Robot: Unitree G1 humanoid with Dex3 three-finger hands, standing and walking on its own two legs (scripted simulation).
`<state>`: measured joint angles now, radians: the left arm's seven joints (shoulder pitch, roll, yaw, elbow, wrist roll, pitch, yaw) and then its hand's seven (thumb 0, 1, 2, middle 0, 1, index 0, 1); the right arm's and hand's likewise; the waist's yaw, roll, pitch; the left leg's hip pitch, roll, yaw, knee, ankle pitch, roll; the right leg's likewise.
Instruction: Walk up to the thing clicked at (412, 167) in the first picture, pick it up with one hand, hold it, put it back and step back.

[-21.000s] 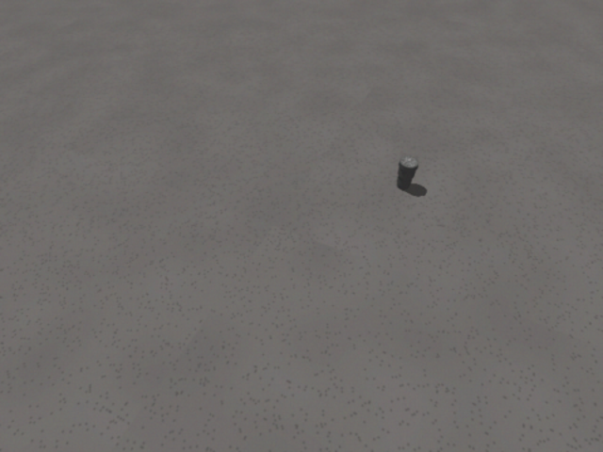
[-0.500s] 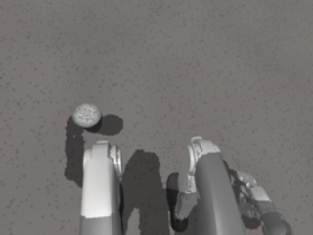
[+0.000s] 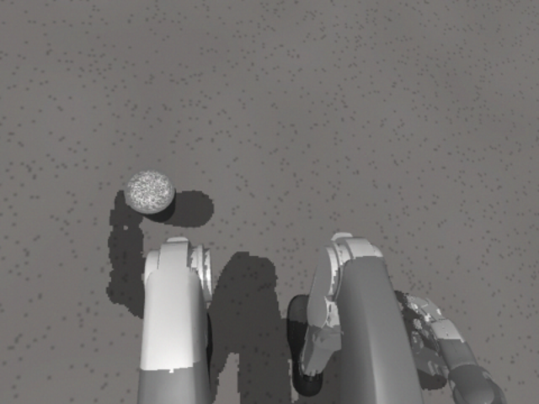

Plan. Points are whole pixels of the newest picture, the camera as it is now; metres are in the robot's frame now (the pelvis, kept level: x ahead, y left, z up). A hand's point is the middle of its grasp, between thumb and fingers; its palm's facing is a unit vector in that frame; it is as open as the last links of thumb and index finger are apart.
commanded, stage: go down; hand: left
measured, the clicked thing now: (155, 200) +0.43 +0.21 -0.29
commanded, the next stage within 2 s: none
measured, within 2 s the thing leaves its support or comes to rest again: neither
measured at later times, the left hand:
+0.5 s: hand out of the picture +0.33 +0.42 +0.00, palm faces +0.14 -0.99 -0.04, open 17.7 cm
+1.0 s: hand out of the picture +0.35 +0.42 +0.02, palm faces +0.10 -0.99 -0.04, open 17.7 cm
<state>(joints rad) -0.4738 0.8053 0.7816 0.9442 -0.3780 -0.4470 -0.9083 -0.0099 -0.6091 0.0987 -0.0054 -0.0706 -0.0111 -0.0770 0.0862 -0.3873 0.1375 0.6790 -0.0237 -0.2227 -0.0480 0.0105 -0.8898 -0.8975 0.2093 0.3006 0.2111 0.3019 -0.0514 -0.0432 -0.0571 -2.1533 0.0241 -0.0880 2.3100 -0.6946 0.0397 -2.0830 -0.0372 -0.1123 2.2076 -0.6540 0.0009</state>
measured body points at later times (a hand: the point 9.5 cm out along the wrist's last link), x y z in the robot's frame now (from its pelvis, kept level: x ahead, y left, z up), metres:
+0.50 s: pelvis +0.00 +0.00 +0.00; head +0.21 +0.08 +0.39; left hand +0.32 +0.47 +0.01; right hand +0.17 -0.27 -0.09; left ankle +0.08 +0.11 -0.34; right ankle +0.11 -0.12 -0.33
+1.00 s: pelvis +0.00 +0.00 +0.00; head +0.21 +0.08 +0.39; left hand +0.34 +0.47 +0.02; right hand +0.18 -0.27 -0.09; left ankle +0.08 +0.11 -0.34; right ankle +0.11 -0.12 -0.34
